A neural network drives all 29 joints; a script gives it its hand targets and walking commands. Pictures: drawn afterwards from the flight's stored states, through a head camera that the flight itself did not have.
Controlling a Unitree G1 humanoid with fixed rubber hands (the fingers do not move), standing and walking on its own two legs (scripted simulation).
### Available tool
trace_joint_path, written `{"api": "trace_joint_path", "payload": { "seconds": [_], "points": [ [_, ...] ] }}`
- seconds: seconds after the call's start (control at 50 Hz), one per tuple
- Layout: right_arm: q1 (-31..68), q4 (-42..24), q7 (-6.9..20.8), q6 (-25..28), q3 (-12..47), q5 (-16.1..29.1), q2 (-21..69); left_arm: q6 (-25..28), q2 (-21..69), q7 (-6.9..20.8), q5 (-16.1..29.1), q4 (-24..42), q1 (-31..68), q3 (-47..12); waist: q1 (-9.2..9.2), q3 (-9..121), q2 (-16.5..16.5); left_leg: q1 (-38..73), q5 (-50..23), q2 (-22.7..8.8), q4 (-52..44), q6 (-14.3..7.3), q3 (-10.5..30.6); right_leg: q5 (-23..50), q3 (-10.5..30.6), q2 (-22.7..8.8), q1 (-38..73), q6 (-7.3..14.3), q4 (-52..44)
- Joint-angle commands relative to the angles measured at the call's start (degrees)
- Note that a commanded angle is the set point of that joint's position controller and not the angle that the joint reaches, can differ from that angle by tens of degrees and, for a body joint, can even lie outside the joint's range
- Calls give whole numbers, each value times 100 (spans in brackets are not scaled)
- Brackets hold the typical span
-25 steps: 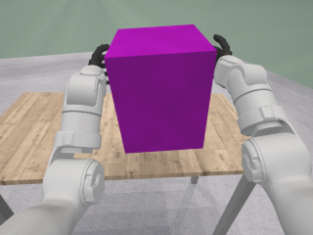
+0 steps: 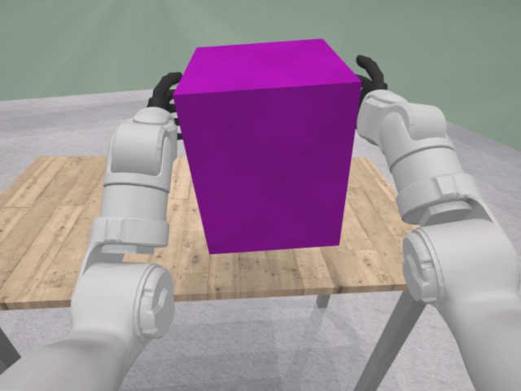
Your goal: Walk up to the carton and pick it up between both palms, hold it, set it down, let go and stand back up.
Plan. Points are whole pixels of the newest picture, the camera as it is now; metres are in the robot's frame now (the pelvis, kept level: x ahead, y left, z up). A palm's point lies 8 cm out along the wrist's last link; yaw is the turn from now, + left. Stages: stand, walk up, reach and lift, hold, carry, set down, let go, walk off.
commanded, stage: hold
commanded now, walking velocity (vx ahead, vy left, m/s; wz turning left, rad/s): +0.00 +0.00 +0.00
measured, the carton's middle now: (266, 144) +0.41 -0.01 +0.26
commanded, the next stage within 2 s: none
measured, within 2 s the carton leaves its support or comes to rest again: neither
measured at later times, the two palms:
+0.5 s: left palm (160, 120) +0.37 +0.14 +0.31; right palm (372, 105) +0.38 -0.15 +0.34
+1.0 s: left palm (161, 118) +0.37 +0.14 +0.31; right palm (375, 104) +0.38 -0.15 +0.34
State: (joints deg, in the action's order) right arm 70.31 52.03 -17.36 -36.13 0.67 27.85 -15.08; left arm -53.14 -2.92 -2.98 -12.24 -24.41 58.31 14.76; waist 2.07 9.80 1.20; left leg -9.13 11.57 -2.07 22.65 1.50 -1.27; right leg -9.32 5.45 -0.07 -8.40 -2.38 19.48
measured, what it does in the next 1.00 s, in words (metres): stands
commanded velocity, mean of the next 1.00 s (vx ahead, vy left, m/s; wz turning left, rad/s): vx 0.00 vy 0.00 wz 0.00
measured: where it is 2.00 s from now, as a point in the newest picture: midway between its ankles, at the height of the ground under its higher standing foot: outside the picture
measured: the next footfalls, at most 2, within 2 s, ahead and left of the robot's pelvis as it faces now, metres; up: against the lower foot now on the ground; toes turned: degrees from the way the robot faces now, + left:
none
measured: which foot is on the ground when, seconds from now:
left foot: down 0.00-1.00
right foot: down 0.00-1.00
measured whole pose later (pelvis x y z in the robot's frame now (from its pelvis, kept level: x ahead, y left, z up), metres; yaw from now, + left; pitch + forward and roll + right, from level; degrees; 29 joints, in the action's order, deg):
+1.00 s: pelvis +0.00 +0.00 +0.00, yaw +0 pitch -2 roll -1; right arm 70.7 52.4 -17.4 -36.8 0.7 27.8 -15.5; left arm -52.7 -2.9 -3.0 -12.2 -26.3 59.7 15.2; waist 2.4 10.4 1.1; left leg -9.1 11.6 -2.1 22.9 1.5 -1.3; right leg -9.2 5.5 -0.1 -8.2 -2.4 19.5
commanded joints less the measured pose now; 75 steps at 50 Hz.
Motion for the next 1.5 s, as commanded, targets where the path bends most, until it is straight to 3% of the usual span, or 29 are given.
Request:
{"api": "trace_joint_path", "payload": {
  "seconds": [0.0, 0.02, 0.16, 0.24, 0.32, 0.34, 0.36, 0.38, 0.42, 0.46, 0.48, 0.56, 0.62, 0.7, 0.8, 0.88, 0.98, 1.0, 1.04, 1.08, 1.1, 1.18, 1.2, 1.24, 1.28, 1.3, 1.38, 1.46, 1.48],
  "points": [
    [4369, -1422, 853, -201, 778, 841, 4157, 572, 3259, 786, 802, 547, 5000, -1306, 144, 2022, -495, 168, -1108, 357, -271, 365, 274, 874, -333, 684, 1201, 44, -328],
    [4283, -1179, 869, -223, 734, 812, 4113, 582, 3210, 796, 760, 492, 5009, -1288, 142, 1824, -489, 122, -1019, 363, -279, 349, 266, 763, -331, 686, 1152, 47, -361],
    [4417, -1730, 838, -183, 970, 1001, 4212, 623, 3382, 758, 902, 761, 5037, -1449, 121, 2327, -527, 288, -1569, 407, -114, 386, 289, 1279, -307, 694, 1310, 26, -271],
    [4336, -1586, 831, -190, 891, 951, 4196, 579, 3292, 778, 830, 659, 4991, -1361, 117, 2195, -517, 291, -1435, 407, -156, 366, 250, 1137, -304, 694, 1277, 20, -299],
    [4234, -1424, 834, -247, 798, 907, 4179, 613, 3240, 790, 877, 843, 5137, -1430, 239, 2177, -534, 291, -1419, 389, -167, 404, 276, 1146, -303, 686, 1243, 12, -304],
    [4215, -1494, 842, -240, 893, 931, 4188, 603, 3210, 777, 825, 817, 5043, -1340, 157, 2264, -531, 355, -1525, 373, -131, 378, 293, 1264, -314, 673, 1281, 16, -285],
    [4231, -1474, 820, -247, 847, 905, 4116, 601, 3258, 802, 853, 747, 5043, -1427, 230, 2180, -487, 296, -1454, 392, -100, 420, 290, 1242, -268, 674, 1265, 30, -322],
    [4438, -1619, 843, -212, 880, 927, 4088, 582, 3266, 809, 866, 588, 5040, -1378, 111, 2197, -457, 252, -1296, 397, -156, 369, 262, 1013, -280, 687, 1191, 30, -337],
    [4393, -1481, 829, -237, 892, 891, 4168, 568, 3219, 813, 792, 503, 5017, -1291, 142, 2010, -385, 228, -1236, 419, -201, 324, 238, 988, -290, 687, 1193, 11, -352],
    [4219, -1170, 847, -268, 758, 849, 4020, 573, 3163, 830, 769, 485, 4913, -1253, 146, 1803, -525, 205, -1136, 365, -234, 331, 302, 895, -284, 663, 1082, 45, -327],
    [4329, -1466, 867, -205, 832, 905, 4131, 619, 3281, 846, 865, 738, 5141, -1409, 131, 2215, -508, 216, -1290, 354, -202, 371, 282, 1090, -293, 706, 1267, 48, -277],
    [4308, -1433, 879, -239, 809, 937, 4032, 581, 3244, 813, 825, 679, 5049, -1366, 157, 2080, -634, 198, -1324, 371, -208, 404, 310, 1085, -293, 663, 1204, 41, -292],
    [4276, -1291, 872, -276, 763, 855, 4119, 606, 3166, 819, 807, 603, 5155, -1231, 160, 2007, -421, 236, -1178, 380, -227, 349, 286, 1003, -301, 653, 1208, 19, -316],
    [4242, -1122, 912, -241, 676, 791, 4101, 621, 3152, 836, 799, 546, 5221, -1264, 173, 1925, -526, 47, -914, 347, -315, 335, 299, 788, -284, 636, 1182, 58, -296],
    [4443, -1300, 907, -208, 777, 844, 4100, 644, 3233, 820, 828, 433, 5133, -1312, 137, 1999, -495, 99, -1145, 357, -256, 351, 332, 942, -293, 660, 1131, 39, -316],
    [4464, -1628, 867, -182, 878, 950, 4152, 651, 3305, 801, 954, 746, 5185, -1524, 211, 2346, -569, 328, -1484, 377, -122, 406, 316, 1202, -281, 685, 1208, 70, -301],
    [4308, -1481, 860, -266, 861, 957, 4122, 592, 3215, 814, 862, 622, 5065, -1311, 129, 2195, -456, 273, -1446, 372, -162, 360, 310, 1215, -298, 681, 1189, 34, -301],
    [4219, -1304, 840, -294, 789, 919, 4003, 574, 3152, 829, 808, 558, 5073, -1292, 200, 2029, -547, 290, -1351, 366, -172, 402, 283, 1121, -291, 687, 1178, 74, -313],
    [4259, -1227, 856, -304, 836, 887, 4055, 598, 3124, 837, 794, 421, 4996, -1233, 169, 1863, -397, 176, -1143, 370, -196, 353, 300, 1015, -235, 629, 1126, 27, -373],
    [4476, -1380, 873, -245, 790, 902, 4084, 584, 3209, 854, 853, 474, 5160, -1267, 109, 2071, -473, 130, -1069, 369, -256, 333, 292, 902, -295, 680, 1124, 50, -329],
    [4230, -1018, 884, -319, 684, 851, 3994, 584, 3112, 850, 758, 296, 5037, -1172, 179, 1710, -545, 88, -901, 366, -288, 348, 297, 799, -256, 622, 1085, 73, -363],
    [4372, -1627, 864, -199, 944, 980, 4200, 632, 3268, 834, 918, 743, 5129, -1412, 121, 2400, -457, 281, -1547, 382, -117, 379, 306, 1326, -256, 691, 1310, 68, -265],
    [4433, -1605, 847, -249, 927, 989, 4102, 610, 3238, 805, 913, 618, 5133, -1427, 154, 2359, -583, 335, -1556, 386, -95, 395, 285, 1327, -261, 659, 1239, 54, -275],
    [4382, -1510, 833, -259, 923, 951, 4089, 598, 3214, 836, 854, 522, 5044, -1342, 138, 2121, -423, 245, -1368, 368, -152, 347, 329, 1161, -249, 658, 1173, 48, -321],
    [4312, -1352, 850, -266, 819, 935, 4089, 597, 3190, 828, 860, 518, 5063, -1361, 178, 2081, -572, 203, -1287, 364, -179, 394, 294, 1119, -257, 645, 1178, 66, -309],
    [4464, -1486, 851, -247, 852, 952, 4086, 587, 3233, 834, 878, 478, 5129, -1334, 101, 2164, -475, 171, -1271, 368, -169, 376, 309, 1030, -269, 673, 1171, 57, -324],
    [4311, -1180, 876, -272, 762, 884, 4040, 618, 3154, 844, 789, 439, 5125, -1237, 135, 1925, -505, 115, -1179, 338, -234, 366, 315, 978, -286, 643, 1117, 51, -320],
    [4376, -1173, 863, -264, 695, 871, 4005, 602, 3203, 852, 826, 427, 5197, -1340, 213, 1944, -570, 51, -1011, 352, -241, 359, 344, 917, -266, 642, 1132, 83, -285],
    [4435, -1315, 883, -261, 749, 907, 4146, 623, 3199, 856, 898, 533, 5282, -1369, 177, 2057, -454, 40, -1064, 358, -256, 337, 312, 970, -276, 640, 1153, 64, -307]
  ]
}}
